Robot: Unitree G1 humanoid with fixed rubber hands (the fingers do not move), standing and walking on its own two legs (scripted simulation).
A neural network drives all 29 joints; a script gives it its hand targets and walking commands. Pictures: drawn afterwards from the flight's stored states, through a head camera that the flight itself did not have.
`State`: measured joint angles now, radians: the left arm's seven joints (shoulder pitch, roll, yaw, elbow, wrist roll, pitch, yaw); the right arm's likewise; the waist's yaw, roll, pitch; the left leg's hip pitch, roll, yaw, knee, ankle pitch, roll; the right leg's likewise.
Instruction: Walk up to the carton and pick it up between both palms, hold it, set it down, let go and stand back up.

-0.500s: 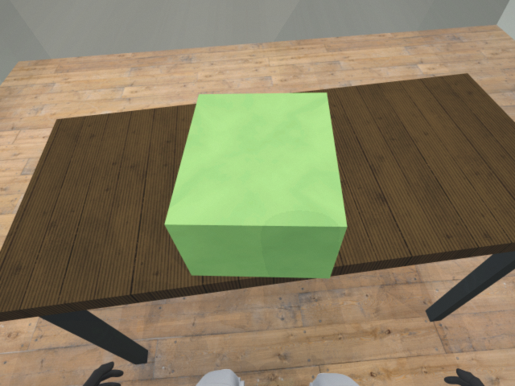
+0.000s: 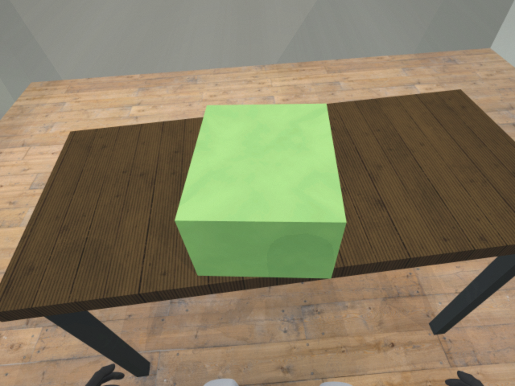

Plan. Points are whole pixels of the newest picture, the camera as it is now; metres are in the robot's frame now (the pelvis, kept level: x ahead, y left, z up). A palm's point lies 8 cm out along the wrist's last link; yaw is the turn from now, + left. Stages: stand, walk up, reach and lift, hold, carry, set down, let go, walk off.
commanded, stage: walk up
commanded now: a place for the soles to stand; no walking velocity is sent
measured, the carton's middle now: (264, 186) +0.45 +0.02 +0.03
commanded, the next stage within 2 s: reach and lift in 0.26 s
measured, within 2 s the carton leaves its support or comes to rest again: neither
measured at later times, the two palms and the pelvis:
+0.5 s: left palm out of the picture +0.12 +0.28 -0.10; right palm out of the picture +0.11 -0.30 -0.12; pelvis -0.01 -0.01 -0.01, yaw +0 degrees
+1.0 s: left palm out of the picture +0.13 +0.25 -0.05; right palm out of the picture +0.13 -0.26 -0.03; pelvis -0.01 -0.01 +0.03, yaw +0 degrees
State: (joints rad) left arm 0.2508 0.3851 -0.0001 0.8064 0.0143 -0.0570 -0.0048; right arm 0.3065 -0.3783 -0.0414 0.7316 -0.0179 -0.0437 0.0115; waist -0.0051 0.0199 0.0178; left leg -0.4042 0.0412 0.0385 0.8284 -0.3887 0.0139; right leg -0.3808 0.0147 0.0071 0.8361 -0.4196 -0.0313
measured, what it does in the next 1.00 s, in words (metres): stands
